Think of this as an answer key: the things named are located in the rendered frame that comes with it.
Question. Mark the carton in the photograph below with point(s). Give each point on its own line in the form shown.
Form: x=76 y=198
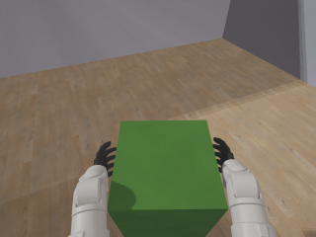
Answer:
x=166 y=181

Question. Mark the robot right forearm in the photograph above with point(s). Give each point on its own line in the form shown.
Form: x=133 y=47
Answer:
x=246 y=202

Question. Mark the left robot hand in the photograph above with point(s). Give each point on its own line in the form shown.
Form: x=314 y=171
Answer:
x=102 y=159

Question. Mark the robot left forearm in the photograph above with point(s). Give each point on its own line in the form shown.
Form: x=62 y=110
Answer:
x=90 y=204

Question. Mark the right robot hand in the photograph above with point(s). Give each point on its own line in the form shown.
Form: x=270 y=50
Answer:
x=224 y=152

